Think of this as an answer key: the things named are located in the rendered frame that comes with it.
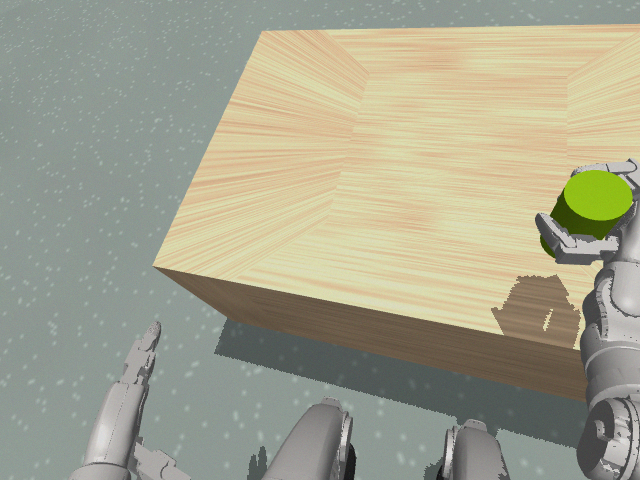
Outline can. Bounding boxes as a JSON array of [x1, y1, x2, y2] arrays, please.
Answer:
[[540, 170, 633, 259]]

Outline right robot arm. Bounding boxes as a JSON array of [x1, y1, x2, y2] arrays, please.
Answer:
[[576, 261, 640, 480]]

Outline right robot hand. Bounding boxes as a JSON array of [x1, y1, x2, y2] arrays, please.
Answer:
[[535, 158, 640, 267]]

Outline left robot hand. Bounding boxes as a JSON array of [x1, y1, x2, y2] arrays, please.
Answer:
[[82, 321, 191, 480]]

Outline left robot arm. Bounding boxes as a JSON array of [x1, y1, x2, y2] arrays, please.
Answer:
[[68, 463, 131, 480]]

